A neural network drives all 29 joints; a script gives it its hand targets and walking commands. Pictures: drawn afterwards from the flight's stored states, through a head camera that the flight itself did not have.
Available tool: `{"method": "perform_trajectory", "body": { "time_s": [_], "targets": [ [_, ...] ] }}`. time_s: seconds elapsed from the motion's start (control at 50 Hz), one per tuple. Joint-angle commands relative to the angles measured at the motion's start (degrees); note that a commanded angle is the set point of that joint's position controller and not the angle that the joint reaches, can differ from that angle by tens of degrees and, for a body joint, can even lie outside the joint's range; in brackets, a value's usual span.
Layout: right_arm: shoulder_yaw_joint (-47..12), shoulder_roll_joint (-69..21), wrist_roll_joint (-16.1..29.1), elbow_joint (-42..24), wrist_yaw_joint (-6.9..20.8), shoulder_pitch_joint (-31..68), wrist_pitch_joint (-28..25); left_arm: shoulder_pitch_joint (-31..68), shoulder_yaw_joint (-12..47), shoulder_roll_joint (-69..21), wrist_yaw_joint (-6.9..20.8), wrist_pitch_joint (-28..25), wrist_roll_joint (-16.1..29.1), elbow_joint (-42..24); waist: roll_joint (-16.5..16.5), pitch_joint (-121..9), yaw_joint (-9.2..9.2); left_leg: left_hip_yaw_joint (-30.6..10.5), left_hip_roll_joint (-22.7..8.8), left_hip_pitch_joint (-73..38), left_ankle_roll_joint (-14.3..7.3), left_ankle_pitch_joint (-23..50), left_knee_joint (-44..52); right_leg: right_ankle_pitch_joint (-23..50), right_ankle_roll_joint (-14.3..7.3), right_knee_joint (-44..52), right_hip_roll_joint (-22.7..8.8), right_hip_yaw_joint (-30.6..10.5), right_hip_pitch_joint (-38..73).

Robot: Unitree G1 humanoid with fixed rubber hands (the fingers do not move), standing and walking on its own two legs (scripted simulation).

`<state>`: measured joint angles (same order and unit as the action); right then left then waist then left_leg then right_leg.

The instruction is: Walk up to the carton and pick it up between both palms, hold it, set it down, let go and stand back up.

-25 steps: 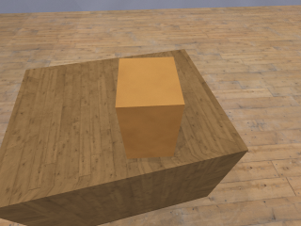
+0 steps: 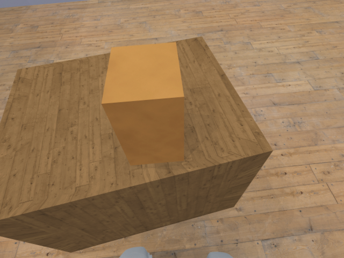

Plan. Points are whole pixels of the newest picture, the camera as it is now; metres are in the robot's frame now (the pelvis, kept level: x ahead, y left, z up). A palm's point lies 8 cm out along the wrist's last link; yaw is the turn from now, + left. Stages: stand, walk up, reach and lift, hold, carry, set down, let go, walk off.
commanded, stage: walk up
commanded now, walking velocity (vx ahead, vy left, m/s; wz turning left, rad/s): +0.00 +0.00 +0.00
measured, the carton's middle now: (151, 109) +0.47 +0.08 +0.02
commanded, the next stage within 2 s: none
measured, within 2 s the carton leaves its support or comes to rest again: neither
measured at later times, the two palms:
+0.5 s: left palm out of the picture -0.02 +0.18 -0.13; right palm out of the picture -0.01 -0.22 -0.13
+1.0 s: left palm out of the picture +0.02 +0.28 -0.14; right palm out of the picture +0.10 -0.15 -0.12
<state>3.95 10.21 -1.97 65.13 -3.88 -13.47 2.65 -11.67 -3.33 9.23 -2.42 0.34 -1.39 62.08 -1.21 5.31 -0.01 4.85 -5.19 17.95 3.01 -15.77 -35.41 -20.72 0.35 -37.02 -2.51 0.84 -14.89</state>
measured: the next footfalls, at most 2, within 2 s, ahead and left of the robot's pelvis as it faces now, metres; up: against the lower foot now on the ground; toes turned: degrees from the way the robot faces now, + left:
left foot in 0.28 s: +0.01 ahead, +0.09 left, +0.00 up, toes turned +4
left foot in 0.80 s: +0.13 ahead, +0.19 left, +0.00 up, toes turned +7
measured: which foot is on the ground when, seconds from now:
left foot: down 0.00-0.00, up 0.02-0.26, down 0.28-0.52, up 0.54-0.78, down 0.80-1.00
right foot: down 0.00-1.00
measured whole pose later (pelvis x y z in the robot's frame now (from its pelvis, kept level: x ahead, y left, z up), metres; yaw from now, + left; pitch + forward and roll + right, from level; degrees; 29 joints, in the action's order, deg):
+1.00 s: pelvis +0.05 +0.07 +0.02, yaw +1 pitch -1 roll +1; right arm 1.5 6.3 -1.2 60.3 -2.3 -11.9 0.2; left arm -17.4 -1.7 8.6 -1.7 0.9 -0.7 64.2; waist 3.8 3.4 -1.3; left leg 5.2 -0.6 15.1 -1.1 -9.3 -25.4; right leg -27.3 0.1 -39.6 -2.5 1.5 -12.8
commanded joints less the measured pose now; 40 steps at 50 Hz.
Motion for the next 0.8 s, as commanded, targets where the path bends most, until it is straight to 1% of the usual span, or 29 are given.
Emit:
{"method": "perform_trajectory", "body": {
  "time_s": [0.0,0.02,0.04,0.06,0.12,0.18,0.2,0.24,0.26,0.28,0.3,0.32,0.34,0.46,0.48,0.5,0.52,0.54,0.58,0.6,0.62,0.64,0.66,0.68,0.7,0.72,0.74,0.76,0.78],
  "targets": [
    [-0.61,-0.94,0.22,-4.28,0.65,-7.08,1.74,-9.68,0.08,9.81,-0.77,-0.25,-0.61,-0.03,30.23,1.0,-0.48,-4.93,2.12,1.32,-3.29,-18.3,-10.31,-7.1,-7.55,31.77,-19.59,-27.03,-14.46],
    [-0.54,1.85,1.06,-5.06,1.11,-2.99,2.03,-3.67,0.96,5.98,-0.25,-0.57,-0.86,-2.0,24.01,7.07,0.56,-5.4,2.28,-1.81,-3.16,-13.84,-14.49,-12.94,-7.64,36.01,-16.13,-27.31,-19.67],
    [-0.38,2.24,1.12,-3.85,1.75,-1.92,1.78,-1.1,2.26,3.07,0.02,-1.29,-0.41,-3.12,13.45,8.34,1.88,-5.18,2.77,1.73,-3.52,-10.56,-15.04,-5.94,-6.01,31.94,-11.83,-17.72,-13.06],
    [-0.64,0.52,0.93,-2.09,2.25,-4.89,1.53,0.86,1.84,5.42,-0.18,-1.56,-0.5,-4.17,11.07,6.42,3.39,-4.64,3.65,5.07,-3.62,-8.92,-15.1,3.83,-5.58,27.77,-9.46,-11.76,-7.32],
    [-1.28,0.05,0.54,-1.09,2.03,-6.34,0.47,-4.22,2.41,4.3,0.2,-2.76,0.1,-2.43,9.82,0.68,2.47,-4.81,2.84,0.52,-3.54,-8.6,-10.23,26.59,-7.66,21.94,-9.6,-9.59,0.25],
    [-1.8,0.82,2.09,-1.51,1.27,-4.53,-0.73,-6.64,3.14,1.62,-0.08,-2.78,-0.25,-0.64,8.76,-2.35,0.99,-3.98,3.13,-1.61,-3.26,-9.52,0.53,31.95,-9.86,18.66,-10.05,-9.65,7.55],
    [-2.0,0.8,2.39,-1.37,1.04,-4.6,-1.15,-7.34,3.02,2.14,-0.16,-2.54,-0.15,-0.21,8.53,-2.81,0.95,-3.85,3.15,-3.68,-3.41,-5.71,6.87,34.02,-9.73,17.54,-10.0,-10.1,8.43],
    [-2.51,0.68,2.21,0.37,0.76,-8.11,-2.37,-7.23,2.41,3.1,0.02,-2.14,1.01,0.33,5.66,-5.25,2.06,-5.81,0.58,-14.45,-3.66,13.95,17.44,34.53,-6.78,15.13,-8.21,-8.63,6.52],
    [-2.25,2.96,1.67,0.7,0.72,-9.11,-2.88,-8.92,2.43,2.43,0.21,-2.28,1.37,0.3,2.79,-7.35,0.47,-8.71,-2.56,-19.52,-4.15,21.12,15.81,28.87,-5.23,14.46,-6.31,-7.15,3.8],
    [-2.3,3.61,2.17,0.98,1.1,-5.63,-2.84,-11.39,2.9,-0.48,0.34,-1.98,1.79,0.87,-4.27,-3.8,-2.43,-8.65,-2.3,-13.35,-5.44,20.06,13.58,17.88,-4.29,19.26,-2.74,-4.31,4.32],
    [-2.57,1.74,1.68,1.0,1.64,-4.08,-2.71,-10.37,3.11,-0.05,0.1,-1.74,1.34,1.48,-7.17,-0.9,-1.35,-8.49,-1.33,-8.09,-5.32,14.42,15.03,14.55,-3.69,20.07,-2.94,-4.02,8.14],
    [-3.22,-0.78,1.16,0.9,1.89,-4.43,-3.04,-8.28,2.28,3.01,-0.02,-1.65,1.37,1.56,-4.52,0.11,-0.36,-7.65,-1.0,-9.15,-4.69,15.25,16.5,16.73,-3.73,18.61,-3.08,-4.56,8.1],
    [-3.29,-0.76,0.89,0.8,1.73,-4.24,-3.21,-8.86,2.0,3.43,0.09,-1.61,1.34,2.07,-3.41,-0.02,-0.74,-7.43,-1.28,-11.35,-4.5,15.73,16.78,18.37,-3.82,18.5,-2.86,-4.56,6.54],
    [-3.13,-0.32,1.64,2.1,1.28,-6.47,-3.54,-9.42,2.51,1.41,0.33,-1.76,0.87,3.69,-0.54,0.45,-0.49,-7.51,-0.97,-10.43,-4.75,12.0,18.0,17.5,-3.44,19.97,-2.99,-3.99,7.85],
    [-0.12,7.25,2.23,2.63,1.92,-6.7,-2.23,-16.13,-0.42,9.45,-0.09,-1.43,-0.59,2.76,-6.11,-4.55,-5.47,-0.57,4.43,0.37,-3.27,-15.77,6.03,-14.91,-7.28,20.54,-11.6,-12.93,17.87],
    [-0.03,6.33,0.57,-0.99,2.76,-0.69,-1.38,-21.68,-2.26,14.99,-0.8,-0.41,-0.07,4.79,2.97,0.23,-8.38,1.6,5.33,15.02,-1.99,-17.89,-5.97,-32.48,-10.6,28.87,-21.57,-28.45,19.46],
    [-0.2,4.66,-1.36,-3.99,3.46,2.38,-1.15,-21.14,-2.69,15.14,-1.08,0.09,-0.57,5.53,6.6,5.61,-7.97,-2.06,1.44,19.93,-1.67,-13.92,-15.6,-34.47,-12.9,32.54,-26.95,-34.23,13.37],
    [-0.7,1.86,-1.72,-5.56,3.9,3.89,-1.45,-19.35,-2.22,11.94,-0.81,-0.25,-0.88,5.08,6.96,8.39,-6.62,-4.04,-0.08,21.03,-1.52,-10.14,-18.65,-29.97,-12.93,33.43,-26.32,-32.48,8.62],
    [-0.36,0.92,-0.84,-5.42,4.29,0.98,-2.41,-15.63,-1.41,7.21,-0.3,-1.33,-0.85,4.26,8.7,6.64,-3.07,-5.34,-0.84,18.55,-0.56,-5.53,-20.89,-20.4,-9.31,33.09,-21.07,-23.61,4.79],
    [0.6,3.24,1.03,-5.87,2.83,2.2,-2.24,-6.58,-0.55,5.89,-1.34,-1.89,-1.0,-0.02,6.59,10.4,-1.86,-5.59,-0.31,15.02,0.28,-4.39,-22.19,18.45,-9.16,25.34,-19.25,-14.57,-0.36],
    [-0.36,0.0,-0.42,-4.54,4.09,-2.28,-2.85,-13.73,-1.0,5.84,-0.31,-2.77,-0.87,2.79,7.72,1.24,-2.28,-5.21,-1.11,13.42,-0.2,-4.38,-17.47,-2.02,-8.66,27.66,-17.05,-13.83,5.32],
    [0.79,2.64,0.77,-5.79,2.86,-0.35,-2.02,-7.42,-0.58,5.96,-1.34,-2.27,-1.12,0.01,8.53,6.68,-1.31,-4.17,0.44,12.39,0.97,-3.36,-19.25,25.71,-8.45,22.8,-17.12,-9.91,0.17],
    [0.6,1.65,1.1,-6.51,2.62,-0.91,-1.57,-8.41,-0.97,7.84,-1.61,-2.6,-1.26,0.06,11.11,3.74,-1.11,-3.86,0.22,11.74,1.03,-4.87,-15.14,41.0,-9.36,19.22,-17.2,-7.57,3.83],
    [-1.51,-4.01,2.36,-6.56,3.32,-2.62,-2.55,-8.66,1.67,0.03,-1.38,-2.48,0.69,2.85,18.01,-2.54,1.92,-5.17,0.54,-0.85,-1.3,-4.03,-2.41,33.58,-7.14,17.53,-5.29,2.07,0.58],
    [-0.79,-1.5,2.73,-6.74,3.17,-2.2,-3.02,-9.17,1.04,1.5,-1.11,-2.02,0.78,2.86,19.47,-2.56,0.84,0.8,5.19,-1.94,-1.09,1.48,-0.04,30.1,-6.11,15.79,-2.27,4.07,1.95],
    [-0.54,-0.53,2.55,-4.66,2.82,-5.98,-2.89,-9.59,0.63,4.18,-0.74,-1.7,0.33,3.09,18.55,-3.71,1.4,3.92,6.87,-6.96,-1.41,6.88,4.04,23.6,-6.11,13.82,-3.17,3.79,1.04],
    [-0.1,1.12,2.17,-2.53,2.45,-10.26,-2.86,-8.88,0.23,5.74,-0.32,-1.59,-0.01,2.28,15.8,-4.17,2.29,3.86,6.79,-13.03,-1.35,12.27,8.06,20.26,-5.62,11.55,-4.02,1.88,-1.95],
    [0.18,3.36,1.21,-2.12,2.1,-11.39,-2.91,-11.38,0.49,4.93,0.06,-1.55,-0.34,2.63,9.61,-3.68,1.98,1.81,4.98,-17.93,-0.84,15.32,10.6,15.31,-4.2,10.92,-4.29,0.7,-6.79],
    [0.26,5.04,0.3,-2.64,2.05,-12.48,-3.42,-13.8,1.16,2.72,0.39,-1.3,-0.57,3.13,1.85,-4.02,2.12,-4.84,-1.62,-21.74,-0.73,18.36,11.48,2.68,-2.12,8.0,-2.57,1.45,-11.19]
  ]
}}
